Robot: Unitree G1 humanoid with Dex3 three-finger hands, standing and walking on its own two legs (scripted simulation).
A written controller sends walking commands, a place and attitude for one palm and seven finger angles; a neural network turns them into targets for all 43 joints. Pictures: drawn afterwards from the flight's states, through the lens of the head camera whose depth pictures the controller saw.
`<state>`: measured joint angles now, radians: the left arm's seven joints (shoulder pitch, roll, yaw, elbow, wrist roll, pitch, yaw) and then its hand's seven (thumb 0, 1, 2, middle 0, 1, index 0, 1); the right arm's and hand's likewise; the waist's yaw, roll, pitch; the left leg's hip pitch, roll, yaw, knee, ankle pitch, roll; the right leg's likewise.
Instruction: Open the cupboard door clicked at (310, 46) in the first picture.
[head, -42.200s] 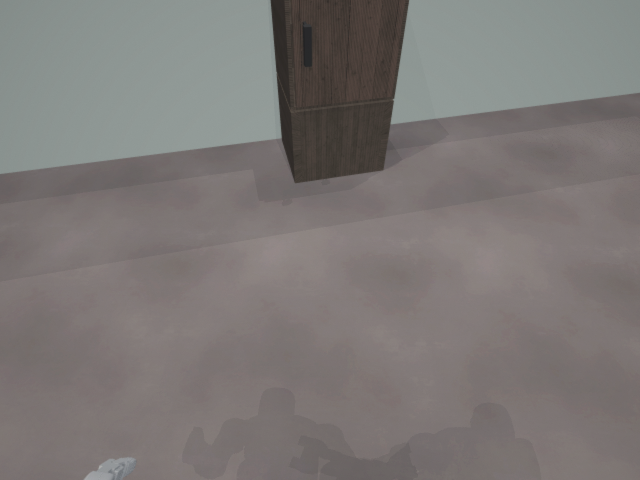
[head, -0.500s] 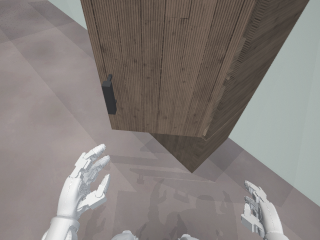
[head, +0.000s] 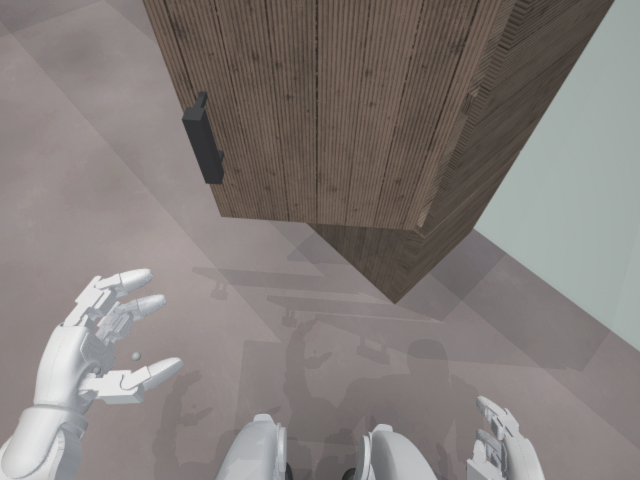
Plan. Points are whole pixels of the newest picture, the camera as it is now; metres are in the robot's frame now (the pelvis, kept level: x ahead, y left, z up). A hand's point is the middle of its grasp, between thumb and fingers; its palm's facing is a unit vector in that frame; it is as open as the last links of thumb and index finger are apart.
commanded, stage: raise the hand with hooked fingers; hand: left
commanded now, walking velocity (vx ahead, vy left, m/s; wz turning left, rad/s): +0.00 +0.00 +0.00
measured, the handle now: (208, 139) +0.60 +0.21 +0.02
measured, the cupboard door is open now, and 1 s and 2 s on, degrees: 43 43 43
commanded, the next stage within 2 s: move the hooked fingers beside the handle in 1.24 s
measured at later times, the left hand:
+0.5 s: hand (78, 341) +0.26 +0.28 +0.03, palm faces -0.03 -1.00 -0.07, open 13.8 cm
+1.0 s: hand (61, 322) +0.29 +0.31 +0.03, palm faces -0.05 -1.00 -0.07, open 14.0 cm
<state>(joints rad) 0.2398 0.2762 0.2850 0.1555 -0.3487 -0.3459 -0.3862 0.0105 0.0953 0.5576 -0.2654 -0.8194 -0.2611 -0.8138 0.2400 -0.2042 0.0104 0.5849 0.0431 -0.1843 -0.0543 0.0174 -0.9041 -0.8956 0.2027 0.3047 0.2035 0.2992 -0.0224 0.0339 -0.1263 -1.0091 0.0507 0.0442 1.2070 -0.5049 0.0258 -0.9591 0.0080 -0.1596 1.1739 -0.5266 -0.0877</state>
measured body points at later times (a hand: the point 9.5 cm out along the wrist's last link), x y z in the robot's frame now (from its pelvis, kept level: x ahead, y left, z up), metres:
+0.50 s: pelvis +0.00 +0.03 +0.00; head +0.10 +0.05 +0.44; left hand +0.26 +0.34 +0.04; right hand +0.20 -0.21 -0.08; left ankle +0.04 +0.11 -0.64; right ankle +0.03 -0.07 -0.64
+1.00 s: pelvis +0.00 +0.04 +0.00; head +0.11 +0.06 +0.44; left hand +0.28 +0.37 +0.04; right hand +0.16 -0.22 -0.08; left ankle +0.04 +0.11 -0.64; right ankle +0.03 -0.07 -0.64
